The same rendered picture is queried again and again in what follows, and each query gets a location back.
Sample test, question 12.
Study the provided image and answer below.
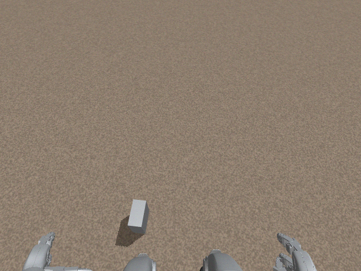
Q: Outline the right robot hand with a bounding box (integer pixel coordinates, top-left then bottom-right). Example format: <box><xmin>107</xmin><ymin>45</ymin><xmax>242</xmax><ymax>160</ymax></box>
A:
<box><xmin>273</xmin><ymin>233</ymin><xmax>317</xmax><ymax>271</ymax></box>

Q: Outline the carton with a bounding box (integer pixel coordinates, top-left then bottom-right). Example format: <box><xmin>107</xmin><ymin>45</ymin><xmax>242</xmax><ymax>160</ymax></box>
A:
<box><xmin>128</xmin><ymin>199</ymin><xmax>149</xmax><ymax>234</ymax></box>

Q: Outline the left robot hand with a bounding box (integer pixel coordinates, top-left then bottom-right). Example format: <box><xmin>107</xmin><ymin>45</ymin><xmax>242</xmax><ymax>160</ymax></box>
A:
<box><xmin>22</xmin><ymin>232</ymin><xmax>92</xmax><ymax>271</ymax></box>

